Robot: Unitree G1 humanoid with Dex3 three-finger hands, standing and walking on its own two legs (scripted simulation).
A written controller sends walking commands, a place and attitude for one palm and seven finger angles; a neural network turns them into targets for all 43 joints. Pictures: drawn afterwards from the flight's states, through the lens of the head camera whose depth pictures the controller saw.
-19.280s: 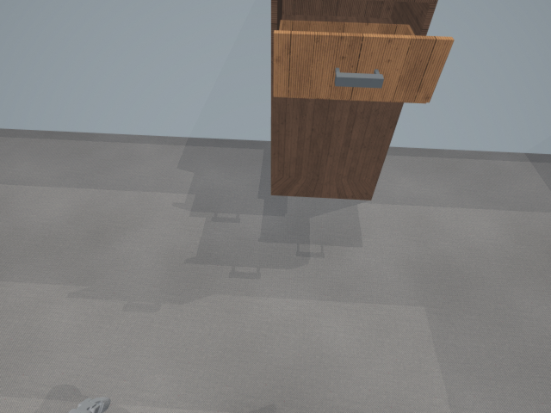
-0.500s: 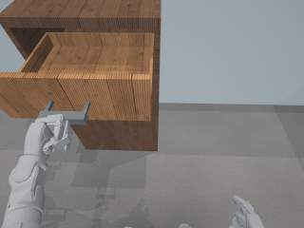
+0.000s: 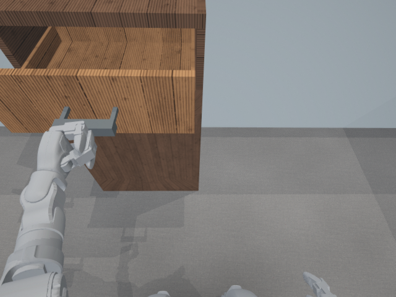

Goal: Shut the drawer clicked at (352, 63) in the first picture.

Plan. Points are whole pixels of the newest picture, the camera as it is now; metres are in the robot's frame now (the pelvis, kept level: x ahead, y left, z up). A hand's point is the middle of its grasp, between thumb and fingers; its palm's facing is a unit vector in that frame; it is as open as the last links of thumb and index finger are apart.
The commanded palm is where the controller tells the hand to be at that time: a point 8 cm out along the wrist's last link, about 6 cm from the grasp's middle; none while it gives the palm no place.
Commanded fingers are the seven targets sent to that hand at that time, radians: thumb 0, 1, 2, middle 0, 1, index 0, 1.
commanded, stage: push the drawer shut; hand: left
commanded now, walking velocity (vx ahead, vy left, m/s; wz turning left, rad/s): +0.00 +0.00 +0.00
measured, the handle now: (88, 119) +0.46 +0.25 +0.07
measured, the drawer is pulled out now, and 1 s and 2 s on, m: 0.17 0.05 0.00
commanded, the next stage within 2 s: pull the fist back off the drawer in 1.76 s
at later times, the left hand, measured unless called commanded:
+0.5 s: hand (96, 124) +0.45 +0.22 +0.07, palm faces +0.01 -1.00 +0.00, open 3.0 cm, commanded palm +0.42 +0.28 +0.07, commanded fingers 0.00 0.90 0.90 -1.40 -1.60 -1.40 -1.60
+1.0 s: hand (101, 105) +0.51 +0.23 +0.07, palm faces +0.00 -1.00 +0.01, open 3.0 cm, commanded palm +0.49 +0.28 +0.07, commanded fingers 0.00 0.90 0.90 -1.40 -1.60 -1.40 -1.60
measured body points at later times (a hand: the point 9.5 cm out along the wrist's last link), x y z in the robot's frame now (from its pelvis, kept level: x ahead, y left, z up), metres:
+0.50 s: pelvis +0.00 +0.01 -0.01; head +0.09 +0.02 +0.43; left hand +0.44 +0.28 +0.07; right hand +0.05 -0.26 -0.12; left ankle -0.01 +0.10 -0.71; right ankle +0.03 -0.11 -0.71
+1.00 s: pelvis +0.01 +0.01 -0.01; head +0.13 +0.03 +0.42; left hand +0.50 +0.28 +0.07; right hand +0.01 -0.26 -0.12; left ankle -0.01 +0.10 -0.71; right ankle +0.03 -0.11 -0.71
